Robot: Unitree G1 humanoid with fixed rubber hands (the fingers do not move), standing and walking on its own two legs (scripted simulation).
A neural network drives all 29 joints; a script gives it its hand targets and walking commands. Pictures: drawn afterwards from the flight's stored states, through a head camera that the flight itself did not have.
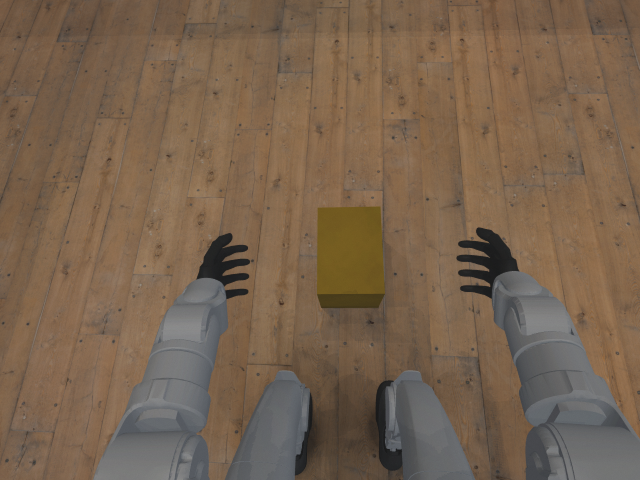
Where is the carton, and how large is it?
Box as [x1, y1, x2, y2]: [317, 206, 384, 307]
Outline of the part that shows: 379,206 318,208 317,295 321,307 378,306 384,294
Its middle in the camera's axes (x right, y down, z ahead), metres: +0.08 +0.05 +1.05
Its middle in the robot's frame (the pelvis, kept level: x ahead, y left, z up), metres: +0.54 +0.00 -0.59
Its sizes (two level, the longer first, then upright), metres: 0.226 0.161 0.190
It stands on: the floor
